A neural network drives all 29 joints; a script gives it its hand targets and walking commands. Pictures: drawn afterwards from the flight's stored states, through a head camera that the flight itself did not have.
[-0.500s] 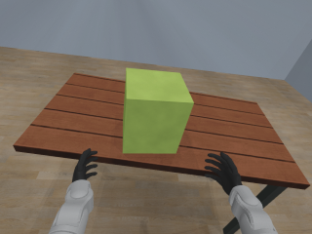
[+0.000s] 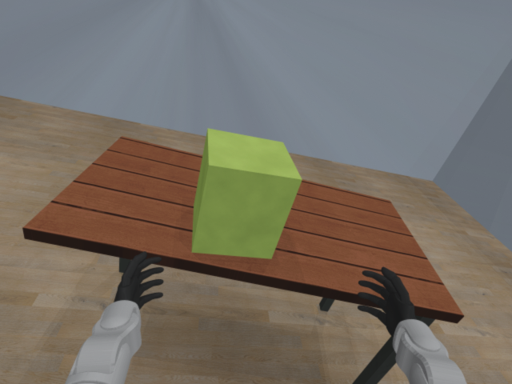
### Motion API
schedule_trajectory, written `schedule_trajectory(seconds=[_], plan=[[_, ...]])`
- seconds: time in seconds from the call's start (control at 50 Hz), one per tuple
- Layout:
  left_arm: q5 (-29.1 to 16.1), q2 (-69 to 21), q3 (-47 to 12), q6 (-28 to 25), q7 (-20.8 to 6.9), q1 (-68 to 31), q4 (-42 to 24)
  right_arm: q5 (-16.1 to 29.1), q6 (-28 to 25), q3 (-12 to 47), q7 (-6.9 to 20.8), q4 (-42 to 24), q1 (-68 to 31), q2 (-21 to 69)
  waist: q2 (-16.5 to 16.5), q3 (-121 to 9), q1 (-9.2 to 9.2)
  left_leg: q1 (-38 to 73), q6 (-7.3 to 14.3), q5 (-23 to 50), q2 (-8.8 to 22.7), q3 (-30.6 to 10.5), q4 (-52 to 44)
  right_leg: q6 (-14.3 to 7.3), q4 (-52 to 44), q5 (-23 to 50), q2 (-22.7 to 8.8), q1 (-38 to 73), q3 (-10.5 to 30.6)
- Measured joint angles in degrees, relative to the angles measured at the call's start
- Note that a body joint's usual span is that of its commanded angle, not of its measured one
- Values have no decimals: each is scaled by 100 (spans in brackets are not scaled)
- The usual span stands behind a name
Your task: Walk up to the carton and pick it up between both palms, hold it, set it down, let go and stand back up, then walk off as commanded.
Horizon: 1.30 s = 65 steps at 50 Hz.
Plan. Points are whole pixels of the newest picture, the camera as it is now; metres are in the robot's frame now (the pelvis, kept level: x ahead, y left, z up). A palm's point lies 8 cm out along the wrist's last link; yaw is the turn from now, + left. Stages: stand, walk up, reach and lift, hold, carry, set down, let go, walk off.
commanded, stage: set down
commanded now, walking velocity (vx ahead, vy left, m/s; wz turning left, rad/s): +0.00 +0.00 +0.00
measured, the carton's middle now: (239, 194) +0.62 +0.03 +0.03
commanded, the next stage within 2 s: let go in 0.80 s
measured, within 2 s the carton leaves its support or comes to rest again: neither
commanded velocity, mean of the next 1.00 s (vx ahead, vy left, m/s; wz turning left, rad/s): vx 0.00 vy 0.00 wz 0.00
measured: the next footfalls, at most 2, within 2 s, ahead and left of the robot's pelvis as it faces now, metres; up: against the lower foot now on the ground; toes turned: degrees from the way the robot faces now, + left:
right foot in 0.32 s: +0.00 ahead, -0.08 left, +0.00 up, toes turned -1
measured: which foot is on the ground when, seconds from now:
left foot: down 0.00-1.00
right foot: down 0.00-0.06, up 0.08-0.30, down 0.32-1.00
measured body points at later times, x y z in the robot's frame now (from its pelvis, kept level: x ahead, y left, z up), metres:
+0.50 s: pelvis -0.04 +0.05 +0.00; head -0.06 +0.01 +0.45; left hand +0.19 +0.24 +0.01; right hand +0.18 -0.18 -0.06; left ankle +0.02 +0.13 -0.73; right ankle -0.04 -0.08 -0.73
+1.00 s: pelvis -0.04 +0.03 +0.01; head -0.02 +0.06 +0.45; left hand +0.17 +0.23 -0.06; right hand +0.15 -0.22 -0.04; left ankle +0.02 +0.13 -0.73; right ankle -0.04 -0.08 -0.73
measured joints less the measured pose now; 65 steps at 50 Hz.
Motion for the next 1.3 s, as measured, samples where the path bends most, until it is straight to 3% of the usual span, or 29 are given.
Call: schedule_trajectory(seconds=[0.04,0.08,0.12,0.2,0.28,0.34,0.38,0.42,0.5,0.64,0.72,0.8,0.9,1.02,1.16,1.3], plan=[[413,-20,-17,279,141,0,2,159,41,14,163,28,-41,-29,-268,136,1,153,-93,-312,0,3,13,-33,-7,78,-4,-57,-86],[958,-107,-81,486,467,123,-8,227,67,16,526,131,-42,-29,-358,338,3,152,-130,-226,18,6,23,-35,-78,170,0,12,-90],[1280,-310,-111,511,653,407,-47,264,-59,12,818,340,-40,-28,-147,497,5,151,-129,-154,76,7,22,-35,-205,447,-1,188,-87],[1341,-542,-512,605,693,1021,-320,189,-226,9,1113,826,30,-28,709,711,4,92,-73,-118,138,9,21,-36,-474,463,-1,658,-88],[1345,-544,-857,321,699,1418,-608,-67,-457,-43,1158,859,226,-29,1705,717,3,-189,-12,-48,103,46,21,-36,-475,482,0,926,-89],[1137,-356,-803,-133,715,1418,-656,-303,-765,-70,1090,828,225,-29,2077,715,4,-520,121,68,-79,212,22,-25,-652,253,-92,935,-68],[877,-298,-709,-466,664,1406,-655,-489,-945,-133,897,791,250,-29,2326,816,1,-596,233,140,-79,251,2,251,-678,253,-114,849,-42],[622,-275,-626,-705,552,1406,-652,-637,-1049,-147,711,791,305,-29,2444,840,1,-592,249,202,-73,251,-79,388,-678,406,-113,804,-36],[256,-323,-591,-1168,311,1410,-652,-672,-1370,-143,573,690,515,-34,2296,701,0,-556,193,327,-63,250,-300,376,-679,428,-112,732,-32],[214,-579,-592,-1301,102,1411,-616,-628,-1465,-143,560,657,558,-62,1402,486,1,-469,49,401,46,249,-469,224,-679,436,-10,720,-25],[336,-584,-573,-1002,66,1412,-411,-566,-1282,-142,556,659,558,-62,926,494,1,-454,-1,402,87,251,-488,169,-678,439,28,720,-23],[760,-537,-488,-557,172,1411,-339,-493,-1149,-140,636,658,559,-62,736,646,2,-455,-19,399,87,251,-488,157,-681,441,28,720,-23],[1017,-344,-377,-473,240,1414,-342,-490,-1106,-130,715,660,575,-61,876,998,2,-455,-20,410,86,252,-489,157,-725,480,26,740,-22],[1017,-199,-363,-500,198,1469,-344,-648,-1254,-115,690,659,742,-61,1360,1202,1,-456,-9,383,86,252,-489,157,-761,477,26,755,-22],[970,-154,-353,-1002,-170,1470,-322,-870,-1567,-55,340,658,756,-60,1782,1137,1,-456,4,319,86,252,-489,157,-762,404,26,756,-22],[920,-156,-292,-1214,-566,1471,245,-992,-1636,136,102,659,756,-61,1652,1002,1,-457,5,220,87,251,-488,157,-762,307,27,755,-21]])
